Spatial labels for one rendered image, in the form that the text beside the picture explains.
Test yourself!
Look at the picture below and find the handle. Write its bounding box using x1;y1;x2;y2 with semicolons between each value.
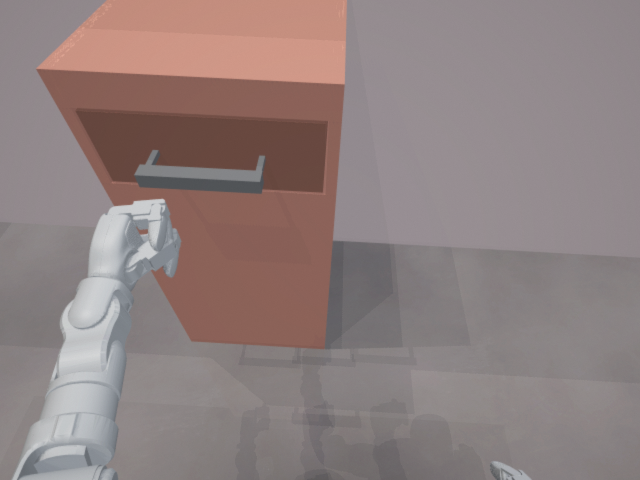
134;150;266;194

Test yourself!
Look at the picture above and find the cabinet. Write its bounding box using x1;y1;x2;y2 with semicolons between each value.
36;0;347;349

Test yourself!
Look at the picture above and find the robot left forearm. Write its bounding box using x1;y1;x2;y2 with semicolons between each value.
11;276;134;480

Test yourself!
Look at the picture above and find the left robot hand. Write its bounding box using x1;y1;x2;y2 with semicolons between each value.
87;199;181;292

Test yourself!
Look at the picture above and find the drawer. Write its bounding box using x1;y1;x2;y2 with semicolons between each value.
75;108;328;193

